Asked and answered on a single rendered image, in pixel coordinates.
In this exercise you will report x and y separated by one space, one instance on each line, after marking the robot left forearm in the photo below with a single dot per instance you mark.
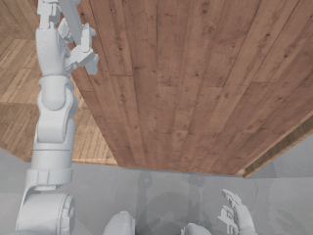
54 137

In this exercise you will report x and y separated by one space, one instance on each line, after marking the handle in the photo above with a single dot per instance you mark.
75 26

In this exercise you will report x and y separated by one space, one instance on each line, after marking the left robot thigh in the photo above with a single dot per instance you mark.
121 224

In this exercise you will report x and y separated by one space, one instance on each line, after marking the left robot hand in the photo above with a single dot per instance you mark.
52 43

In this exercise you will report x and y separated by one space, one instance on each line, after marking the robot thigh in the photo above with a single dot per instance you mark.
121 224
193 229

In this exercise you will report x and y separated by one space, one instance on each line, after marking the robot left upper arm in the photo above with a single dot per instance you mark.
47 214

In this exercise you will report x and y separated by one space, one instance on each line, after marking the right robot thigh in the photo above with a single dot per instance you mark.
193 229

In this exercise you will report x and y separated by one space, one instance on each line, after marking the right robot hand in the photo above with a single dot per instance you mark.
237 219

